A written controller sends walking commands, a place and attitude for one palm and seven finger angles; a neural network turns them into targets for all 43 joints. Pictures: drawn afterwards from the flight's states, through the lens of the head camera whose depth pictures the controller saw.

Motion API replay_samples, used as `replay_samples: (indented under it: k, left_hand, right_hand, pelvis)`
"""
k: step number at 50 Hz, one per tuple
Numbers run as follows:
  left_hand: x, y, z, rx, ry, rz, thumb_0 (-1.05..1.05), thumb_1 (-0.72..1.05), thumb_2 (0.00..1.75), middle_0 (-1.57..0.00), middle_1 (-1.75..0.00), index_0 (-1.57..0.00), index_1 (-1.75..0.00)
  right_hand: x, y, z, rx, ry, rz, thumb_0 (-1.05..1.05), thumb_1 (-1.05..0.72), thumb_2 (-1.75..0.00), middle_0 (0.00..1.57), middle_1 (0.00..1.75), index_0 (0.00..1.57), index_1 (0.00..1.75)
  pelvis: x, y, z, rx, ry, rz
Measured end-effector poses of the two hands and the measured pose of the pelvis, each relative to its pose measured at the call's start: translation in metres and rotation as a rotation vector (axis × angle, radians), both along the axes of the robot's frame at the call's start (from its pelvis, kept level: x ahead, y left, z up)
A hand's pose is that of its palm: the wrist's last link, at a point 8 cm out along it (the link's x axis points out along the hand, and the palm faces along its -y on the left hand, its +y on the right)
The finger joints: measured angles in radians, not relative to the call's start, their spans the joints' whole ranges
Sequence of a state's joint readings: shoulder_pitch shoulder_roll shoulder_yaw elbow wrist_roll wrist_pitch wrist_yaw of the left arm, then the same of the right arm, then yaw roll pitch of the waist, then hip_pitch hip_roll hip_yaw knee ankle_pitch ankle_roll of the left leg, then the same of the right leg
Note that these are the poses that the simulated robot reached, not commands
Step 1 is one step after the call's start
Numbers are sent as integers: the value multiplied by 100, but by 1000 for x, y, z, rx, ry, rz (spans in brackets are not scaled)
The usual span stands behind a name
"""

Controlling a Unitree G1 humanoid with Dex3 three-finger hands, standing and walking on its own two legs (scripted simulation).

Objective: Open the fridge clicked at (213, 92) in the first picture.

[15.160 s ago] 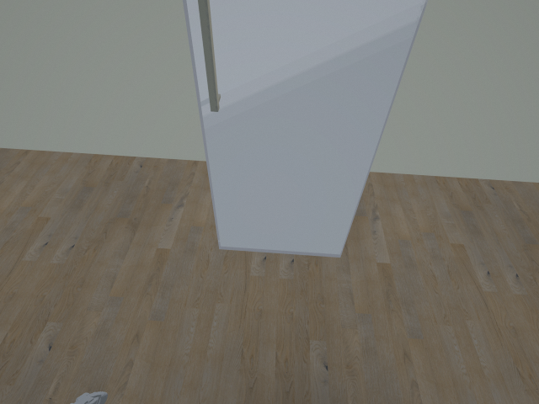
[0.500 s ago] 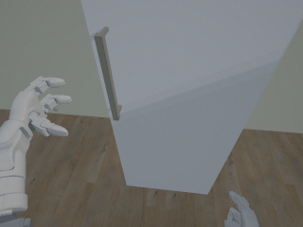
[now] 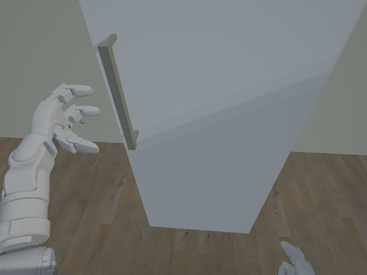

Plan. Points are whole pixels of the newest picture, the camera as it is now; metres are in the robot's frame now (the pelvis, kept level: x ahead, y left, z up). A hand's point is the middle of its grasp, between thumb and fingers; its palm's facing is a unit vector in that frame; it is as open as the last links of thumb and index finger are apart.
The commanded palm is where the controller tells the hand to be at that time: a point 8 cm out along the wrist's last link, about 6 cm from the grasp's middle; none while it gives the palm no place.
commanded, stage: move the hooked fingers beside the handle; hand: left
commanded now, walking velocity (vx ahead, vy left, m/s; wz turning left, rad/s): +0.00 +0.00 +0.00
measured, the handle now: (123, 100) +0.46 +0.18 +0.16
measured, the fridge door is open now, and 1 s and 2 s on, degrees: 0 0 0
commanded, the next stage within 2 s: none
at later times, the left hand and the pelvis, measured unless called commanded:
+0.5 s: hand (89, 115) +0.39 +0.23 +0.17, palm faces +0.04 -1.00 +0.00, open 14.0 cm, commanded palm +0.37 +0.28 +0.17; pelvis +0.00 -0.01 +0.00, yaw +0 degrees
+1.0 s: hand (86, 113) +0.40 +0.25 +0.16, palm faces +0.04 -1.00 +0.00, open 14.0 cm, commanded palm +0.38 +0.29 +0.17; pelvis +0.00 +0.01 +0.00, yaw -1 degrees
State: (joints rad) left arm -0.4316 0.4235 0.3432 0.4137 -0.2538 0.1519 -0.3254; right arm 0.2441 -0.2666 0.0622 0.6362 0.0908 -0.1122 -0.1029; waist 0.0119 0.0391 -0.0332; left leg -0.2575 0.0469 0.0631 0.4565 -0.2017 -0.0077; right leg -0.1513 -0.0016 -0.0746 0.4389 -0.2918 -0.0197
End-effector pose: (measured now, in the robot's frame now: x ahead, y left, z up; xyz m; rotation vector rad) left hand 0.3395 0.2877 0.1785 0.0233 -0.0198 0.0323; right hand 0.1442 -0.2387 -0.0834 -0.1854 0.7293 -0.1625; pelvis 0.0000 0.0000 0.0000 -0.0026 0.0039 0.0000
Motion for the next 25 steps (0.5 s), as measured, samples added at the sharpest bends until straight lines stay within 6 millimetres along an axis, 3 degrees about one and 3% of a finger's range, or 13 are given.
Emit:
replay_samples:
  k: [25]
  left_hand:
    - [28,-1,-9,-29,32,11,-2,-50,30,-30,-120,-30,-120]
  right_hand:
    - [-17,-23,-9,-29,84,-54,1,-90,-89,20,30,20,30]
  pelvis:
    - [2,-8,-3,1,28,-1]
